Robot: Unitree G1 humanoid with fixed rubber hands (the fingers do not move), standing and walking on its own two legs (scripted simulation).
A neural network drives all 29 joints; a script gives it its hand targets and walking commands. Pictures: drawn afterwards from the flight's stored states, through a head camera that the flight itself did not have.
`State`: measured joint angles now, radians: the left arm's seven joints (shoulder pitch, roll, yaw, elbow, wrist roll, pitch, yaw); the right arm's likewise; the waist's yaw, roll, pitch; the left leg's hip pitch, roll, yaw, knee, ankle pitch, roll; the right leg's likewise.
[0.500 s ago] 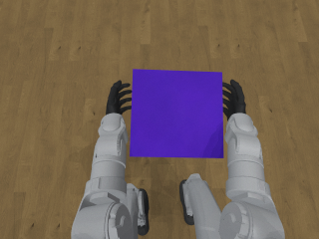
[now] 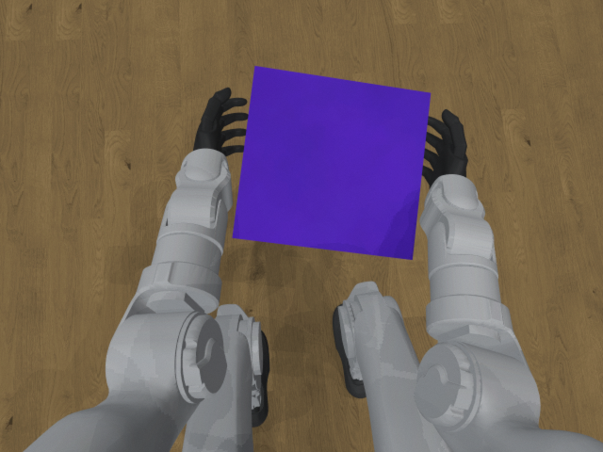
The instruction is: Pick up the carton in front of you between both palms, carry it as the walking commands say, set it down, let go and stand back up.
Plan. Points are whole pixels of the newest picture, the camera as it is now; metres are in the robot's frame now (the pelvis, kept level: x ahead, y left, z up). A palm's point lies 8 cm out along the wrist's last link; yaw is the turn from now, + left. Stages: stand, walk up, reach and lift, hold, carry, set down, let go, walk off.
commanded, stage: set down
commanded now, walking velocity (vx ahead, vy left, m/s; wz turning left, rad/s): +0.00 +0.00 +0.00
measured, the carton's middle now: (321, 179) +0.47 -0.07 -0.18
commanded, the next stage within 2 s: none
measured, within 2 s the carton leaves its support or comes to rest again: rests again in 1.30 s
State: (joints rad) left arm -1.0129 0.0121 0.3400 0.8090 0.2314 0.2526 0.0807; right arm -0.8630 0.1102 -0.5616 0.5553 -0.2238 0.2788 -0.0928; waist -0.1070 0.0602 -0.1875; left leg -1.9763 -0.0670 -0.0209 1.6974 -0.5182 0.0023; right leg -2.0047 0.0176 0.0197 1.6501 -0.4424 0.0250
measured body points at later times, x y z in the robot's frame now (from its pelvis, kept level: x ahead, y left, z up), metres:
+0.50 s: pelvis -0.02 +0.01 -0.10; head +0.33 +0.01 +0.19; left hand +0.54 +0.06 -0.26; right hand +0.45 -0.23 -0.25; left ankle +0.09 +0.11 -0.48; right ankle +0.11 -0.12 -0.48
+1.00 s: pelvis -0.01 +0.01 -0.14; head +0.33 +0.02 +0.15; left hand +0.54 +0.05 -0.31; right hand +0.46 -0.24 -0.28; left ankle +0.09 +0.11 -0.48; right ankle +0.11 -0.12 -0.48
